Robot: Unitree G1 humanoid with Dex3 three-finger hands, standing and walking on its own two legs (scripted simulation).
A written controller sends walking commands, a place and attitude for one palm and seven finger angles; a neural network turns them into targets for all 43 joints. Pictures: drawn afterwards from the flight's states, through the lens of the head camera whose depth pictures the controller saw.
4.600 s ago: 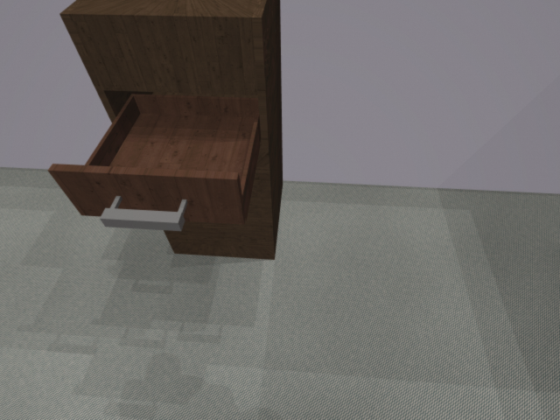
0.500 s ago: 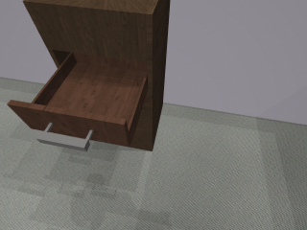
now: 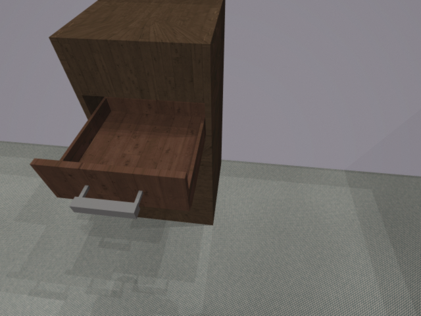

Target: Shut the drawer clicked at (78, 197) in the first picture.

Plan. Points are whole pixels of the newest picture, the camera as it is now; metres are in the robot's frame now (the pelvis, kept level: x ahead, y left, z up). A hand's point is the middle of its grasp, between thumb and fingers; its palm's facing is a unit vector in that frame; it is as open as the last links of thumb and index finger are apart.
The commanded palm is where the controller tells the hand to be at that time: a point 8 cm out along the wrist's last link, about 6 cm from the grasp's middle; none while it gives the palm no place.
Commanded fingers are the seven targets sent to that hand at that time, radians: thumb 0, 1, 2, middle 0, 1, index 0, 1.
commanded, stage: come to a stop and stand still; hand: left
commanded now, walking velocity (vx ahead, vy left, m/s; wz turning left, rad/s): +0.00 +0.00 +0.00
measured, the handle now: (109, 199) +0.39 +0.29 -0.07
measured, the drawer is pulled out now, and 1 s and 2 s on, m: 0.29 0.29 0.29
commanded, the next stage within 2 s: look again from close up in 0.04 s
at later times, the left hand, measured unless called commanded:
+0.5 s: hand out of the picture +0.00 +0.13 -0.17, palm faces +0.01 -0.98 -0.18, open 7.3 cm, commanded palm none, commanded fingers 0.00 0.90 0.90 -0.20 -0.30 -0.20 -0.30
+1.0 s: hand out of the picture +0.02 +0.12 -0.17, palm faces +0.05 -0.98 -0.18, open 7.3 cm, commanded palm none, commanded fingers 0.00 0.90 0.90 -0.20 -0.30 -0.20 -0.30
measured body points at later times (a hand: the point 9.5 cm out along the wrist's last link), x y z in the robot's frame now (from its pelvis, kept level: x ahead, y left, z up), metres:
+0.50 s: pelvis +0.01 -0.04 +0.00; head +0.02 -0.04 +0.45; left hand +0.01 +0.18 -0.16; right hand +0.02 -0.26 -0.16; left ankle +0.00 +0.08 -0.74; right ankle +0.01 -0.14 -0.74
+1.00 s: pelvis +0.03 -0.05 +0.00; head +0.04 -0.05 +0.45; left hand +0.02 +0.17 -0.16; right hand +0.02 -0.28 -0.16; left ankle +0.00 +0.08 -0.74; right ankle +0.01 -0.14 -0.74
